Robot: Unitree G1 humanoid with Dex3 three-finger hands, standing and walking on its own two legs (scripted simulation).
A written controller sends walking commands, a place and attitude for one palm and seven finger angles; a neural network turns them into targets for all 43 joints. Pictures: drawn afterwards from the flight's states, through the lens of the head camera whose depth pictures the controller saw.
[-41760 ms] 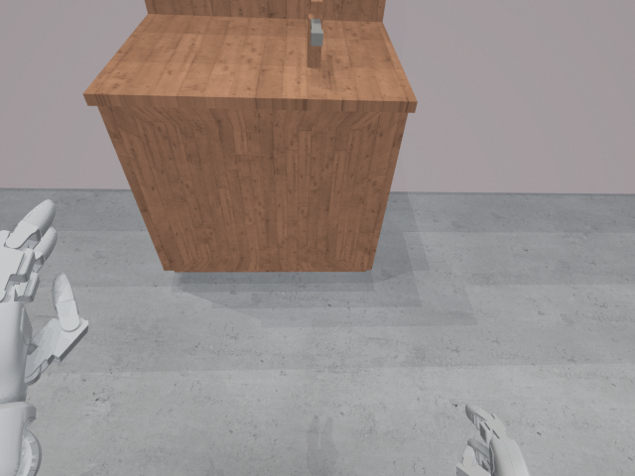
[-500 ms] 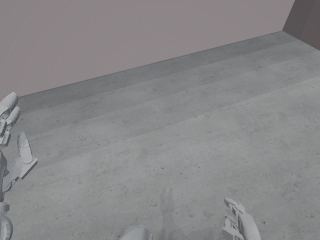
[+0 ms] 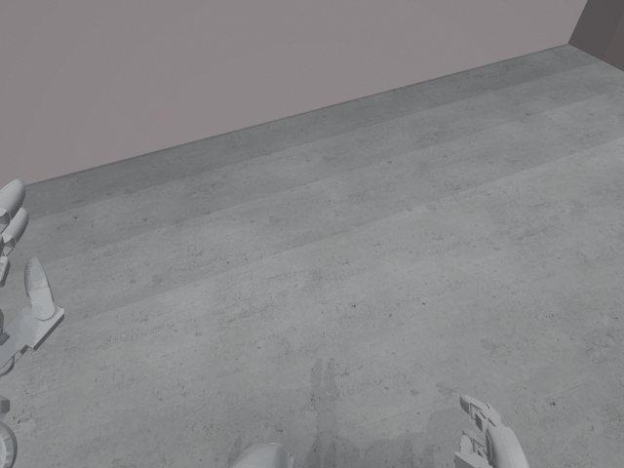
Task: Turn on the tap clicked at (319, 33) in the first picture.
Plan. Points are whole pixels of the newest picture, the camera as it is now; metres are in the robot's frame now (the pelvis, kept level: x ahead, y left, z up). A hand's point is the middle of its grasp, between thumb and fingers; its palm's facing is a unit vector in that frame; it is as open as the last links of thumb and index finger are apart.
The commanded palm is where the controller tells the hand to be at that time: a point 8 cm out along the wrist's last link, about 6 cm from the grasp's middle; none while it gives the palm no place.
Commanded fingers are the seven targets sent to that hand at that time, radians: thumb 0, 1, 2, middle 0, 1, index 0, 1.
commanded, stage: shuffle to correct the standing spot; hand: left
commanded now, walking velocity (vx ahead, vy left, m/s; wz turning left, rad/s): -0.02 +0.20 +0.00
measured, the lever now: out of the picture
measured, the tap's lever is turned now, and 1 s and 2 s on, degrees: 62 62 62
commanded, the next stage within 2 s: none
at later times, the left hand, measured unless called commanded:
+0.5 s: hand out of the picture +0.15 +0.37 +0.19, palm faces +0.42 -0.79 -0.46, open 7.4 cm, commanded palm +0.10 +0.42 +0.19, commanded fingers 0.00 0.90 0.90 -0.20 -0.30 -0.20 -0.30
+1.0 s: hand out of the picture +0.10 +0.51 +0.18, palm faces +0.41 -0.79 -0.46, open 7.4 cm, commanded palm +0.05 +0.56 +0.19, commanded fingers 0.00 0.90 0.90 -0.20 -0.30 -0.20 -0.30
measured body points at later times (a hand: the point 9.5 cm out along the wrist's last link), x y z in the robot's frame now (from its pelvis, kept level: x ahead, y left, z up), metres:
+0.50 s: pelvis -0.06 +0.13 +0.00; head -0.04 +0.11 +0.45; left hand +0.12 +0.41 +0.21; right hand +0.12 -0.09 -0.11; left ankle -0.06 +0.26 -0.67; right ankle -0.01 +0.03 -0.73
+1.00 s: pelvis -0.11 +0.28 +0.00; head -0.08 +0.26 +0.45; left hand +0.08 +0.55 +0.21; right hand +0.06 +0.05 -0.10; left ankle -0.10 +0.40 -0.68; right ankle -0.08 +0.15 -0.73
